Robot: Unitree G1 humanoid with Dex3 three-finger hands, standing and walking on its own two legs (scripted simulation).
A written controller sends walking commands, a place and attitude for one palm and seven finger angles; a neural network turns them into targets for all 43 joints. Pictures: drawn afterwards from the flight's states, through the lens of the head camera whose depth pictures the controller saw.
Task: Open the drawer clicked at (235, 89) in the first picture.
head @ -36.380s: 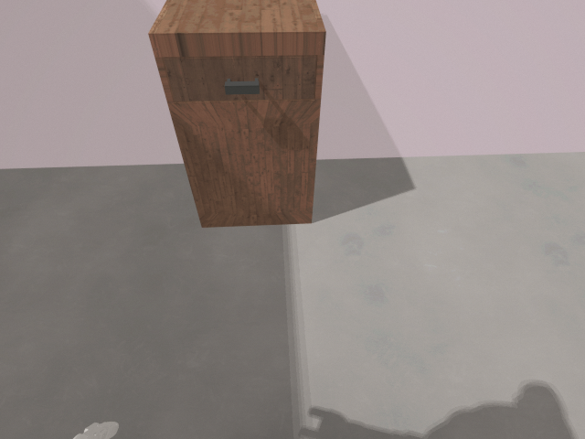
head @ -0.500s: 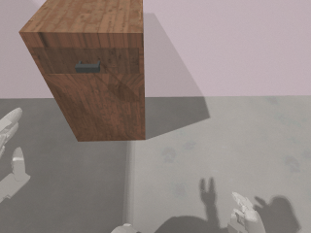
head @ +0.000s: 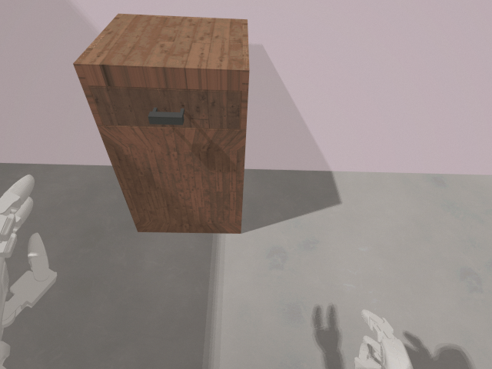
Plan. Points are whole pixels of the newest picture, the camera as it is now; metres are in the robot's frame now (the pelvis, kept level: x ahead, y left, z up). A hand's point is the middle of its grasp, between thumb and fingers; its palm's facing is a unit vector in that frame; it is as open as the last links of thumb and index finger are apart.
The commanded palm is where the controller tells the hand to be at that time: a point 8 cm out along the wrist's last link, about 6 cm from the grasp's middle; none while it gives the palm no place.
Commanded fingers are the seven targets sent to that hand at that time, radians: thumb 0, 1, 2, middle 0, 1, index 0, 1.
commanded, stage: stop stepping back and stand still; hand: left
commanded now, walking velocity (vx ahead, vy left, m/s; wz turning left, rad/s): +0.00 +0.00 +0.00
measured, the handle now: (167, 114) +0.84 +0.30 -0.06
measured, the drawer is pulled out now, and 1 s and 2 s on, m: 0.00 0.00 0.00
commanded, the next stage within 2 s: let the arm hang, fingers relaxed in 0.38 s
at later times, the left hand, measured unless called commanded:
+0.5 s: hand (45, 282) +0.18 +0.25 +0.14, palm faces +0.34 -0.83 -0.45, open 7.4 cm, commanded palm none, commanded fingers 0.00 0.90 0.90 -0.20 -0.30 -0.20 -0.30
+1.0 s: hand out of the picture -0.03 +0.20 -0.17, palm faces -0.02 -0.98 -0.21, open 7.4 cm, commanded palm none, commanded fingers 0.00 0.90 0.90 -0.20 -0.30 -0.20 -0.30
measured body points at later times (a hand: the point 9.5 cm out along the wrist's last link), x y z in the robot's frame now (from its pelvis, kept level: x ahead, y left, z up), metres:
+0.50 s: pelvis -0.01 +0.02 +0.00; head +0.01 +0.02 +0.45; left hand +0.16 +0.30 +0.17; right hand +0.16 -0.21 -0.08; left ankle -0.01 +0.12 -0.74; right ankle +0.02 -0.12 -0.74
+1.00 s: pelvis -0.02 +0.00 +0.00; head +0.01 +0.01 +0.45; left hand -0.03 +0.25 -0.16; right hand -0.02 -0.28 -0.13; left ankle -0.01 +0.12 -0.74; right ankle +0.02 -0.12 -0.74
